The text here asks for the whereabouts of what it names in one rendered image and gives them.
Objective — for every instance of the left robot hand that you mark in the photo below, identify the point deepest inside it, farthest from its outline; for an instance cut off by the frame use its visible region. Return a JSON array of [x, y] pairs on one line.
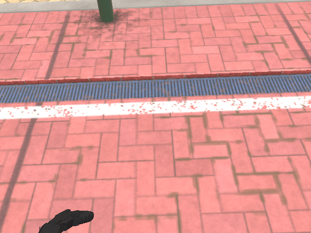
[[65, 220]]

